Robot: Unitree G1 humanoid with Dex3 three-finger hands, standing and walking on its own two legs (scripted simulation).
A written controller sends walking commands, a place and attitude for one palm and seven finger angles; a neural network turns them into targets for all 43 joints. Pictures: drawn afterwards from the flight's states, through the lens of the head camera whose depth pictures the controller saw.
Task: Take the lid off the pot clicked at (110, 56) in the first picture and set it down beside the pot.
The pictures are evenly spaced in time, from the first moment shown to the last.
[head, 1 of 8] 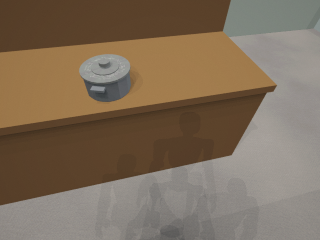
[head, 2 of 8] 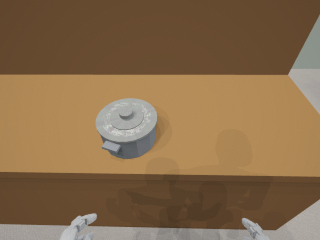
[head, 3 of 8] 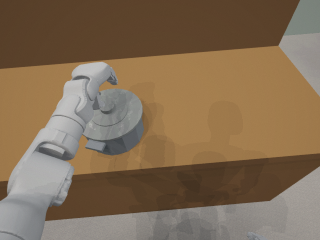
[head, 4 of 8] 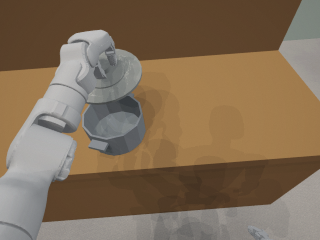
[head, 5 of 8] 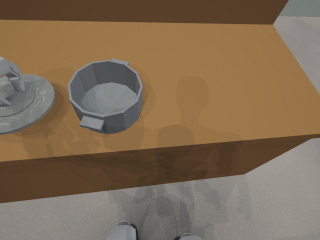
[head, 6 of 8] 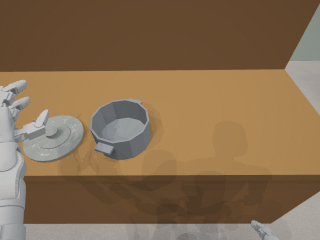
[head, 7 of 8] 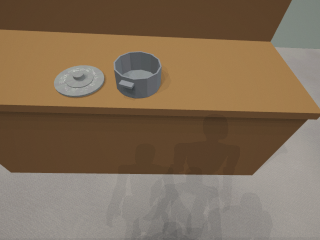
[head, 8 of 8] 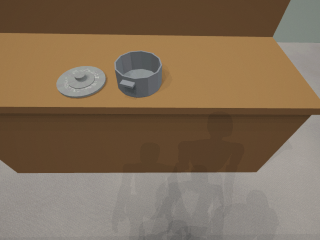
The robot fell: no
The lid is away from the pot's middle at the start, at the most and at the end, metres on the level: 0.00 0.25 0.25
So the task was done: yes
